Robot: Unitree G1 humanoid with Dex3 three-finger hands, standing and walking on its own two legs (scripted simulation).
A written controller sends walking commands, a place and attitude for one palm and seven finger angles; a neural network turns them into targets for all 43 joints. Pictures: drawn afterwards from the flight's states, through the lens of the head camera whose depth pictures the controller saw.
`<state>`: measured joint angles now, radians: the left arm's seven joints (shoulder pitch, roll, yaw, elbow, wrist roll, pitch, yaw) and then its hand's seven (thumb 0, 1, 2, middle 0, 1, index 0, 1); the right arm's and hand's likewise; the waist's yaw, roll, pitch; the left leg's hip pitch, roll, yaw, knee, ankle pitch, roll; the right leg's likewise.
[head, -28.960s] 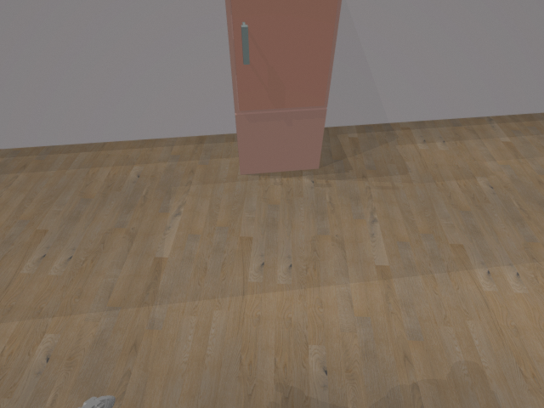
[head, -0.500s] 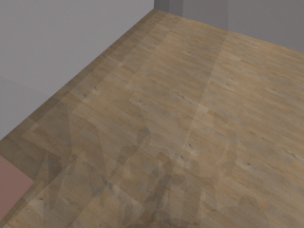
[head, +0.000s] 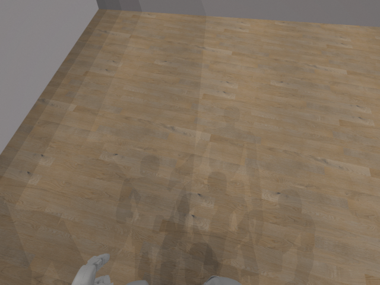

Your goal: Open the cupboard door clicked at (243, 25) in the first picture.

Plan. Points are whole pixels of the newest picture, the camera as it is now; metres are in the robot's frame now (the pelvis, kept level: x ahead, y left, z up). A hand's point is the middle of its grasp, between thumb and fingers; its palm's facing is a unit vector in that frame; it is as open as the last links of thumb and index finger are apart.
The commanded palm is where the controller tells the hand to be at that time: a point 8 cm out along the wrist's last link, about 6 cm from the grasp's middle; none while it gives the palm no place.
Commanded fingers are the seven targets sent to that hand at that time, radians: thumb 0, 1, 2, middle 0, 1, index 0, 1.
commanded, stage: walk to a spot facing it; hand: left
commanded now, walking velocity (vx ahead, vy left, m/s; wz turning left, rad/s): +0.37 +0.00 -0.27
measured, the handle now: out of the picture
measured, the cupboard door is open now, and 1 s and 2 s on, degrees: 44 44 44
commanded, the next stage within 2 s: turn to face it in 0.62 s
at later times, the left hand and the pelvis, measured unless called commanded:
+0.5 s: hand (117, 254) +0.21 +0.19 -0.17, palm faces -0.04 -0.99 -0.14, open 7.4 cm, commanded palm none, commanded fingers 0.00 0.90 0.90 -0.20 -0.30 -0.20 -0.30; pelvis +0.28 +0.02 +0.00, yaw -10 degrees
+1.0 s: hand (171, 114) +0.66 +0.07 -0.15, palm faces -0.27 -0.94 -0.20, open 7.4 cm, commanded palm none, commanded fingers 0.00 0.90 0.90 -0.20 -0.30 -0.20 -0.30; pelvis +0.48 -0.06 +0.01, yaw -12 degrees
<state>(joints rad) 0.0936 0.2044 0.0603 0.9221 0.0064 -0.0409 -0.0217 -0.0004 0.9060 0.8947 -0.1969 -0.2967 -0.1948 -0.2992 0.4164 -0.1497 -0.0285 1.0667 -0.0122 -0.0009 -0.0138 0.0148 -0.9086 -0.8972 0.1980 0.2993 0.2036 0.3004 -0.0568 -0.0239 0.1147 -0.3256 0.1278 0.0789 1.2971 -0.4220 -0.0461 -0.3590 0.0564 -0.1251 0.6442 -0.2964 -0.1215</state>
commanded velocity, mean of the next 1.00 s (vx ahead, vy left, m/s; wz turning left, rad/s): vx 0.21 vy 0.00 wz -0.04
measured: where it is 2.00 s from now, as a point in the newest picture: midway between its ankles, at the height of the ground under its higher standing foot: (206, 207)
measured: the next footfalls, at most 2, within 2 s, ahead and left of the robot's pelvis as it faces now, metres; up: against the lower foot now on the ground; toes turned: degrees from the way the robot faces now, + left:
left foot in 0.42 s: +0.38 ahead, +0.09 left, +0.00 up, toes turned -2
right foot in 0.88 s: +0.55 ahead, -0.18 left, +0.00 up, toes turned -22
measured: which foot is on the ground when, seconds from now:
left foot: up 0.00-0.40, down 0.42-0.90, up 0.92-1.00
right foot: down 0.00-0.42, up 0.44-0.86, down 0.88-1.00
